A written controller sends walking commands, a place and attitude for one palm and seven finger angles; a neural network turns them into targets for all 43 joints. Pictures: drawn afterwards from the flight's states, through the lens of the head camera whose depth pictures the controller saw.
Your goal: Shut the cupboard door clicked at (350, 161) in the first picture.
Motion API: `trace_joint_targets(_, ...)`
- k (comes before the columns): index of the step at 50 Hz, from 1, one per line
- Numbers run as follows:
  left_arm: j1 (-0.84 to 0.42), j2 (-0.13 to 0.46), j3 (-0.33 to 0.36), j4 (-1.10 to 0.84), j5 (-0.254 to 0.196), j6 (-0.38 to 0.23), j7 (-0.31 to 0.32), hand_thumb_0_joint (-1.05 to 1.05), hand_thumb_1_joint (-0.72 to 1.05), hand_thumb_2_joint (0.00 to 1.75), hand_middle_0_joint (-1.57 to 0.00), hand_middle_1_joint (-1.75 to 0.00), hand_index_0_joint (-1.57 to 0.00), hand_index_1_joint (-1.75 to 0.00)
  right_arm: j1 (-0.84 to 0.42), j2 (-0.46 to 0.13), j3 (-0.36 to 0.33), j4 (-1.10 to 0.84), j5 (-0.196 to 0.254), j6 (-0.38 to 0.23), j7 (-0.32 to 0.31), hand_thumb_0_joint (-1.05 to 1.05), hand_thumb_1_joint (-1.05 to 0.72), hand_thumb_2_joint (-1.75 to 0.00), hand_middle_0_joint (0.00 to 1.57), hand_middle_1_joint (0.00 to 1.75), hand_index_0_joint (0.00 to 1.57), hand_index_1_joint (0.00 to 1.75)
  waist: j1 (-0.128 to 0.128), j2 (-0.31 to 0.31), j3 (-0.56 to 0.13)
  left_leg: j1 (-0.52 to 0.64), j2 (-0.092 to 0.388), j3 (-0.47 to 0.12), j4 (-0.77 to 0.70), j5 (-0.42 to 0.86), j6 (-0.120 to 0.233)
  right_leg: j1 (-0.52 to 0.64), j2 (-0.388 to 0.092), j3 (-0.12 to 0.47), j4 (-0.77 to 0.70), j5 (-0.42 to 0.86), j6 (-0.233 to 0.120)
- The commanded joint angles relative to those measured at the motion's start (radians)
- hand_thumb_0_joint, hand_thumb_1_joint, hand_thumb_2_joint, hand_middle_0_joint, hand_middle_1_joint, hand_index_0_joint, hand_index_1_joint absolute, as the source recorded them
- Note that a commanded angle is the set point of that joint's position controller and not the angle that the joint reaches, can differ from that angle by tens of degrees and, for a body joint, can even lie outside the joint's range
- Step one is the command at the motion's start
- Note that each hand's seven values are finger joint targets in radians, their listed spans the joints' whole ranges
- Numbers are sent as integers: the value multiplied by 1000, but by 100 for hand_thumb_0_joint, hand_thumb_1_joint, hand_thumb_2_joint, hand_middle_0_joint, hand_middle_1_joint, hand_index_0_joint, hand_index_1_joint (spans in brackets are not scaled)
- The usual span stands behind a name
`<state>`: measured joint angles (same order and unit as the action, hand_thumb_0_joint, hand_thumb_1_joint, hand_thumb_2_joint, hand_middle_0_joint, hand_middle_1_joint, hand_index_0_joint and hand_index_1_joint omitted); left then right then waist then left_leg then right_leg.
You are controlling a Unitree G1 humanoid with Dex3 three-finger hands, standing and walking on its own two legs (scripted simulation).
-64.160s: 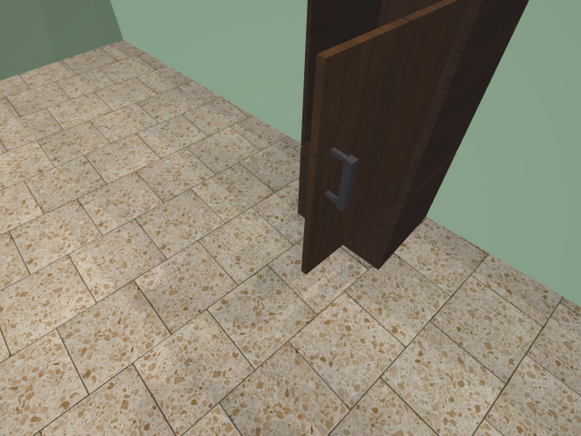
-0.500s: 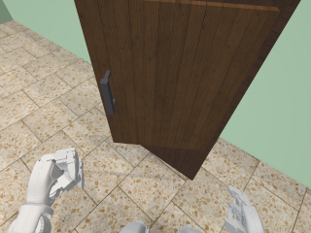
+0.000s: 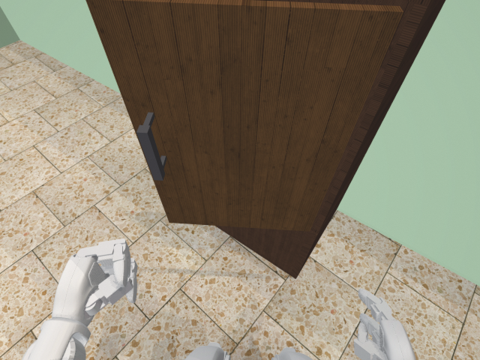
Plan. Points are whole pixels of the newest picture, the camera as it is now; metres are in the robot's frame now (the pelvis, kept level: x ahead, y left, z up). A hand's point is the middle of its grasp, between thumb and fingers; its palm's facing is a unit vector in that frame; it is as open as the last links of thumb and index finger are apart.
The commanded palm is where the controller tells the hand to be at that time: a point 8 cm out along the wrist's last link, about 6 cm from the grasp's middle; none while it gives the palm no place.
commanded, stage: bring the fist close to the handle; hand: left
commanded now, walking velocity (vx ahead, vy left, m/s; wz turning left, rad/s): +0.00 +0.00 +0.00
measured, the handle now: (154, 147) +0.47 +0.20 +0.07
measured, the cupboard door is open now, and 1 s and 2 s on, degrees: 32 32 28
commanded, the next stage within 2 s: push the door shut along its arc in 1.40 s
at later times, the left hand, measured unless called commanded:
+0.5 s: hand (136, 229) +0.29 +0.19 +0.07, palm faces +0.04 -1.00 -0.03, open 3.1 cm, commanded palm +0.27 +0.24 +0.07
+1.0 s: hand (158, 194) +0.37 +0.17 +0.06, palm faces -0.01 -1.00 +0.00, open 3.1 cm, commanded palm +0.35 +0.22 +0.07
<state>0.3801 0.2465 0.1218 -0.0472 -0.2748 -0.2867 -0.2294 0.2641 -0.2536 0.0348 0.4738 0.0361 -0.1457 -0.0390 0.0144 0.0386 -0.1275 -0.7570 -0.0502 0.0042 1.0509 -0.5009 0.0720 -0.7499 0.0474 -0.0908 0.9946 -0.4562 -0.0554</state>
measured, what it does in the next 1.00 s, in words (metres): stands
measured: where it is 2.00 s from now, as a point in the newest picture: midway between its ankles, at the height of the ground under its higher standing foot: outside the picture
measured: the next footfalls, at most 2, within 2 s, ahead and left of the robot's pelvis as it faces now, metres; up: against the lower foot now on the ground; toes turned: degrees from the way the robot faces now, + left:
none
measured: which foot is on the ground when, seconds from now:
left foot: down 0.00-1.00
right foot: down 0.00-1.00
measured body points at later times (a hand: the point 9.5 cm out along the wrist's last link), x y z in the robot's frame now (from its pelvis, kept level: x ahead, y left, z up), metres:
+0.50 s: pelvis +0.00 -0.02 +0.00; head +0.06 -0.02 +0.45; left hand +0.28 +0.24 +0.08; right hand +0.16 -0.26 -0.08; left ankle +0.01 +0.07 -0.67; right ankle +0.02 -0.09 -0.67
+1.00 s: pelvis +0.01 +0.01 +0.01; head +0.07 +0.01 +0.45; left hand +0.36 +0.23 +0.06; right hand +0.14 -0.24 -0.10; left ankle +0.01 +0.07 -0.67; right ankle +0.02 -0.09 -0.67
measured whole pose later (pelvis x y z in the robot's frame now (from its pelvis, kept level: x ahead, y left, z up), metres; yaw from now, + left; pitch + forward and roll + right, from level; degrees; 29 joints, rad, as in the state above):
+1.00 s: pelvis +0.01 +0.01 +0.01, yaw -1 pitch +14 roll -2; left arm -0.24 0.24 0.17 0.48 -0.22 -0.31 -0.17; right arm 0.27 -0.25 0.03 0.57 0.04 -0.07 -0.03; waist -0.02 0.03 -0.12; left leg -0.76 -0.05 0.04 1.00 -0.48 0.08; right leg -0.77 0.05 -0.06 0.95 -0.43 -0.04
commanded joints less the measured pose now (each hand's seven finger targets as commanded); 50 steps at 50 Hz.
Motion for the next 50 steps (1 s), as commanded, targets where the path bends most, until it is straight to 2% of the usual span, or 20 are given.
trace_joint_targets(1,-137,155,118,-303,-30,-111,23,0,90,90,-130,-150,-130,-150,-48,-118,-56,-163,-4,-57,-17,0,-90,-90,20,30,20,30,-8,5,-207,77,31,-75,-170,227,-54,187,-21,87,-141,177,16)
trace_joint_targets(2,-186,180,142,-306,-27,-129,37,0,90,90,-130,-150,-130,-150,-45,-119,-56,-148,-8,-58,-20,0,-90,-90,20,30,20,30,-13,13,-197,64,33,-78,-160,226,-55,177,-19,89,-132,174,12)
trace_joint_targets(3,-194,165,138,-269,-23,-140,44,0,90,90,-130,-150,-130,-150,-53,-115,-53,-139,-10,-59,-18,0,-90,-90,20,30,20,30,-16,17,-183,50,33,-74,-150,206,-53,158,-21,96,-133,154,15)
trace_joint_targets(4,-222,162,140,-213,-21,-146,46,0,90,90,-130,-150,-130,-150,-50,-115,-51,-124,-10,-59,-17,0,-90,-90,20,30,20,30,-29,-18,-148,24,35,-76,-142,185,-53,136,-21,97,-134,130,17)
trace_joint_targets(6,-209,137,122,-127,-21,-142,28,0,90,90,-130,-150,-130,-150,-54,-119,-53,-116,-6,-57,-13,0,-90,-90,20,30,20,30,-31,-10,-127,-10,32,-66,-129,157,-51,126,-27,118,-149,89,19)
trace_joint_targets(11,-259,139,85,-86,-36,-63,-49,0,90,90,-130,-150,-130,-150,-37,-134,-58,-127,10,-48,-16,0,-90,-90,20,30,20,30,-21,-1,-228,26,27,-56,-140,216,-42,227,-43,147,-179,166,28)
trace_joint_targets(13,-325,171,110,-96,-38,-48,-53,0,90,90,-130,-150,-130,-150,-38,-134,-57,-121,11,-45,-20,0,-90,-90,20,30,20,30,-22,8,-259,43,31,-56,-139,263,-40,263,-46,155,-174,241,32)
trace_joint_targets(15,-391,202,150,-89,-39,-53,-34,0,90,90,-130,-150,-130,-150,-38,-129,-55,-113,8,-41,-24,0,-90,-90,20,30,20,30,-25,-22,-248,36,33,-55,-140,264,-41,265,-46,155,-174,253,36)
trace_joint_targets(17,-397,228,201,-63,-45,-73,-5,0,90,90,-130,-150,-130,-150,-41,-125,-53,-107,3,-39,-24,0,-90,-90,20,30,20,30,-7,-40,-239,16,34,-53,-141,263,-43,283,-44,163,-170,252,34)
trace_joint_targets(20,-414,172,172,8,-39,-101,12,0,90,90,-130,-150,-130,-150,-49,-117,-53,-93,3,-34,-12,0,-90,-90,20,30,20,30,-8,-19,-211,19,32,-47,-154,258,-49,257,-47,154,-162,259,33)
trace_joint_targets(23,-394,169,156,70,-27,-94,-1,0,90,90,-130,-150,-130,-150,-35,-127,-61,-89,5,-24,-5,0,-90,-90,20,30,20,30,-6,-25,-230,27,31,-42,-160,267,-46,262,-48,150,-161,277,34)
trace_joint_targets(29,-593,184,141,118,-25,-88,-30,0,90,90,-130,-150,-130,-150,-30,-140,-67,-73,12,-9,-14,0,-90,-90,20,30,20,30,-36,-42,-231,38,35,-44,-165,243,-40,240,-47,154,-177,242,36)
trace_joint_targets(32,-695,206,164,110,-30,-119,-12,0,90,90,-130,-150,-130,-150,-30,-139,-66,-59,8,-12,-20,0,-90,-90,20,30,20,30,-34,-31,-267,60,38,-52,-168,251,-40,237,-39,139,-159,241,28)
trace_joint_targets(35,-771,179,132,151,-8,-138,13,0,90,90,-130,-150,-130,-150,-31,-132,-63,-35,6,-15,-18,0,-90,-90,20,30,20,30,-39,28,-280,104,41,-61,-178,259,-47,188,-33,113,-137,243,22)
trace_joint_targets(37,-778,201,147,217,7,-130,24,0,90,90,-130,-150,-130,-150,-14,-142,-66,-23,5,-8,-16,0,-90,-90,20,30,20,30,-38,2,-288,104,44,-67,-180,277,-48,183,-28,104,-129,256,21)
trace_joint_targets(40,-797,148,93,268,25,-108,23,0,90,90,-130,-150,-130,-150,-6,-140,-68,-22,7,5,-7,0,-90,-90,20,30,20,30,-40,23,-304,137,46,-68,-192,313,-57,172,-30,90,-124,288,21)
trace_joint_targets(41,-779,159,112,290,23,-97,26,0,90,90,-130,-150,-130,-150,2,-142,-72,-23,8,10,-4,0,-90,-90,20,30,20,30,-28,18,-304,145,48,-71,-199,325,-62,174,-27,84,-127,292,19)
trace_joint_targets(44,-804,140,94,299,26,-81,31,0,90,90,-130,-150,-130,-150,11,-144,-73,-32,9,25,2,0,-90,-90,20,30,20,30,-30,12,-319,175,52,-75,-204,386,-68,176,-26,77,-127,330,19)
trace_joint_targets(48,-912,162,119,316,37,-103,71,0,90,90,-130,-150,-130,-150,24,-147,-75,-19,5,40,4,0,-90,-90,20,30,20,30,-41,-15,-316,190,62,-86,-202,417,-77,149,-22,69,-118,332,19)
trace_joint_targets(50,-972,137,100,339,48,-124,91,0,90,90,-130,-150,-130,-150,27,-142,-76,-7,1,43,8,0,-90,-90,20,30,20,30,-56,-21,-303,186,61,-86,-198,383,-77,126,-23,69,-120,309,21)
